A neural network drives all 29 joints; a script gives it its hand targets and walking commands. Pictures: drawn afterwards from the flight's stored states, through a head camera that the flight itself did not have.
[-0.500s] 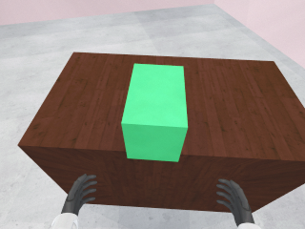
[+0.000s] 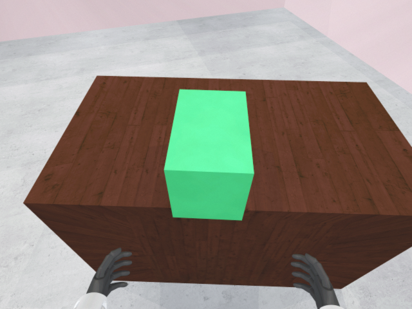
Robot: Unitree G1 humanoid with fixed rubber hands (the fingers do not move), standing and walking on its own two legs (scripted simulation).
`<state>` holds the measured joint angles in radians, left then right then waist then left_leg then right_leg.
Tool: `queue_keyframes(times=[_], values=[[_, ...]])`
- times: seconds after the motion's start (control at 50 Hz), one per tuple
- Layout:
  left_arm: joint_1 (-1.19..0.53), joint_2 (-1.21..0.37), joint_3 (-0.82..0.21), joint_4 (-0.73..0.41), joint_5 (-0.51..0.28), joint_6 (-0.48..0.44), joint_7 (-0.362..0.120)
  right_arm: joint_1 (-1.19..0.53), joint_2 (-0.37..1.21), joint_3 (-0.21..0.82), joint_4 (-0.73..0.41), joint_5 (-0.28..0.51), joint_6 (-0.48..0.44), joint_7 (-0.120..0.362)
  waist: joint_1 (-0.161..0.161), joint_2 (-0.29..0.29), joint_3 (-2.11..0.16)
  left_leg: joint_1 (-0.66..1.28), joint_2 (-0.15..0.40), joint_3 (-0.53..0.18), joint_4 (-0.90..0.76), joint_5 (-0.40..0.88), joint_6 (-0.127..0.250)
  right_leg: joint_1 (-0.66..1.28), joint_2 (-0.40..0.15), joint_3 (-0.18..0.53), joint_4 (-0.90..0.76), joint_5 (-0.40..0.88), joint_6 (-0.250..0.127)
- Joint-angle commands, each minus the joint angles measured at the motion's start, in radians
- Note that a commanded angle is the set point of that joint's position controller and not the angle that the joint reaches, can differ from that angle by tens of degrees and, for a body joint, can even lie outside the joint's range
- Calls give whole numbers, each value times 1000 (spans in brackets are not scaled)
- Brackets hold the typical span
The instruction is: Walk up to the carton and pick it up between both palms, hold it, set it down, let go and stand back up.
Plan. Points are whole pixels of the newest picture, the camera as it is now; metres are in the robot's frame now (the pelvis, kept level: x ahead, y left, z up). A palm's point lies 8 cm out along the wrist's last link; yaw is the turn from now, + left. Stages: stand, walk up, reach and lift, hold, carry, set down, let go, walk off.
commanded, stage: set down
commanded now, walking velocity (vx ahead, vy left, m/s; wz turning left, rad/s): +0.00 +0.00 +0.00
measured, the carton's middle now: (209, 153) +0.46 +0.01 +0.01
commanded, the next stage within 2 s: let go in 0.68 s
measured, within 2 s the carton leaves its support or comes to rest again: neither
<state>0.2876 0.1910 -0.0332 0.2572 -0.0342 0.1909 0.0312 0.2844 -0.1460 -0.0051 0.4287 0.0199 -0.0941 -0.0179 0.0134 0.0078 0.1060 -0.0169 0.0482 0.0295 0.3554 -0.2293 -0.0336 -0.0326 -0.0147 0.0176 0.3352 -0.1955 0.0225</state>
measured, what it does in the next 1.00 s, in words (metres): stands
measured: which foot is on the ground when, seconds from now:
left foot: down 0.00-1.00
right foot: down 0.00-1.00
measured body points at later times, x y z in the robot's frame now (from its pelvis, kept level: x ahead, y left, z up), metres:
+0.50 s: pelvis +0.00 +0.00 +0.00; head +0.01 +0.00 +0.45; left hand +0.17 +0.22 -0.09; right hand +0.17 -0.22 -0.09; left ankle -0.02 +0.13 -0.75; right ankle +0.00 -0.14 -0.75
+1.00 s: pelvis +0.01 +0.01 +0.00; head +0.02 +0.01 +0.45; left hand +0.18 +0.23 -0.09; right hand +0.17 -0.22 -0.10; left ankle -0.02 +0.13 -0.75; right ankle +0.00 -0.14 -0.75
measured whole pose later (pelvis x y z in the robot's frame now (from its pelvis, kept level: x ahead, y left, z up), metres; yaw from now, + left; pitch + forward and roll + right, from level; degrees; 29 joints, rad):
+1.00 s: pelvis +0.01 +0.01 +0.00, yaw -1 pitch -5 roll +0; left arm 0.18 0.18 0.00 0.51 0.00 0.14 0.02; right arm 0.14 -0.18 -0.05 0.80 -0.05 -0.24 0.02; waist 0.01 0.00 0.12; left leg -0.04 0.04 0.05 0.38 -0.25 -0.03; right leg -0.07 -0.02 0.04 0.38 -0.22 0.03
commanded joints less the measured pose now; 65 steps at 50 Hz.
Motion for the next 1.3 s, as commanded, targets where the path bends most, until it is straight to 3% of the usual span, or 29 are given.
queue_keyframes(times=[0.0,0.02,0.04,0.08,0.14,0.16,0.18,0.22,0.26,0.3,0.32,0.36,0.38,0.4,0.46,0.52,0.6,0.66,0.72,0.78,0.8,0.84,1.06,1.14,1.16,1.18,1.22,1.26,1.28], values=[[-123,94,26,-191,-2,-61,20,-93,-88,-52,-144,-8,-61,13,3,19,-90,-57,-50,57,-66,185,-29,12,46,-43,-49,86,-28],[-129,103,28,-122,-17,-59,10,-90,-74,-62,-146,-26,-62,4,-13,-44,-65,-79,-53,57,-64,148,-12,-14,40,-33,-56,80,-22],[-144,95,28,-58,-2,-52,11,-107,-105,-69,-77,-38,-57,12,-11,-26,-39,-96,-53,65,-70,123,-14,-23,43,-36,-47,54,-24],[-108,100,38,-193,4,-80,32,-86,-113,-74,-118,-13,-90,22,9,48,-145,-54,-50,53,-52,233,-40,28,53,-51,-10,142,-30],[-81,87,48,-87,20,-77,26,-85,-114,-53,-23,-13,-107,31,8,48,-136,-9,-55,61,-27,321,-39,1,51,-42,-28,196,-27],[-100,72,29,63,36,-58,7,-95,-122,-67,92,-57,-90,25,-16,-4,-66,-24,-54,60,-39,247,-32,-26,50,-46,-42,142,-27],[-120,83,40,-57,22,-77,18,-110,-140,-85,25,-38,-109,31,-4,5,-132,-28,-45,54,-40,234,-37,-9,52,-52,-31,129,-25],[-114,106,56,-84,18,-85,16,-109,-122,-60,-15,-18,-132,22,5,10,-155,-9,-57,63,-21,303,-34,6,50,-48,-32,198,-20],[-115,93,44,-78,10,-96,17,-118,-134,-46,17,-11,-157,25,5,-6,-186,19,-58,65,-17,330,-33,-1,56,-56,-19,223,-11],[-117,93,57,89,35,-70,-2,-127,-131,-65,128,-53,-134,22,-11,-5,-80,-25,-62,62,-32,274,-34,-28,50,-44,-30,169,-23],[-137,105,66,-18,22,-80,4,-134,-106,-51,46,-26,-147,23,6,-12,-128,-14,-61,68,-31,260,-22,-13,44,-39,-44,165,-19],[-154,97,44,-16,15,-81,7,-148,-135,-65,75,-29,-147,28,-14,-6,-122,-12,-50,60,-40,235,-24,-30,50,-47,-25,146,-17],[-158,99,53,105,38,-62,1,-168,-120,-68,151,-68,-126,24,-6,28,-58,-43,-58,74,-39,200,-27,-47,45,-46,-22,116,-28],[-166,116,60,19,12,-79,0,-155,-125,-76,101,-56,-140,22,-6,-14,-111,-29,-53,74,-46,190,-17,-34,43,-43,-35,118,-20],[-201,105,53,80,42,-71,1,-172,-136,-81,215,-74,-135,23,-13,16,-94,-40,-55,75,-31,218,-25,-28,41,-42,-12,148,-15],[-199,135,65,67,7,-88,-7,-194,-110,-73,163,-66,-158,14,0,-45,-153,-10,-56,79,-10,239,-8,-37,41,-40,-22,181,-9],[-156,121,66,71,29,-92,0,-152,-135,-72,221,-66,-172,17,-9,15,-151,-3,-65,78,-7,272,-19,-28,41,-40,-17,211,-8],[-185,117,53,90,15,-86,-12,-201,-126,-59,189,-65,-182,18,0,-36,-151,-3,-61,70,0,285,-5,-29,43,-43,-21,226,-9],[-178,96,57,72,48,-71,-1,-171,-147,-64,264,-49,-176,28,-20,41,-145,27,-58,67,-2,298,-27,-41,50,-55,-10,188,-17],[-161,104,63,103,23,-96,-10,-185,-143,-68,202,-67,-191,23,8,-40,-151,-6,-68,90,-8,306,-12,-21,49,-52,-10,234,-6],[-175,116,71,84,29,-90,-6,-197,-142,-78,219,-64,-190,26,2,1,-134,1,-68,83,-1,316,-22,-36,48,-51,-10,228,-13],[-180,113,57,103,28,-92,-9,-201,-149,-74,227,-62,-191,23,-6,-37,-120,22,-61,74,9,317,-17,-53,49,-47,-14,217,-4],[-196,89,59,101,51,-92,8,-206,-180,-90,270,-58,-187,41,-8,30,-158,41,-67,77,2,286,-28,-67,58,-59,-2,174,-18],[-220,100,44,118,21,-97,4,-241,-159,-82,277,-81,-176,32,-18,-42,-88,-10,-62,79,-7,244,-15,-61,45,-56,-8,157,-7],[-117,289,138,285,82,-151,12,-130,-367,-104,354,-77,-68,14,23,-28,-208,-122,42,-39,45,314,31,-61,-75,8,109,186,-43],[-60,291,137,279,79,-163,15,-134,-348,-117,333,-68,-24,13,30,-59,-192,-120,45,-23,42,220,41,-57,-73,0,83,146,-37],[-130,244,119,325,68,-195,-9,-159,-314,-96,333,-57,3,19,-8,-67,-181,-120,66,-50,54,216,65,-125,-90,21,89,134,-51],[-138,228,117,367,70,-209,-19,-100,-311,-85,367,-46,15,18,-20,-49,-142,-112,81,-45,52,185,61,-165,-89,32,69,123,-49],[-140,276,121,394,75,-205,-24,-128,-317,-75,356,-60,21,32,-25,45,-120,-130,53,-42,41,150,59,-167,-96,32,68,125,-48]])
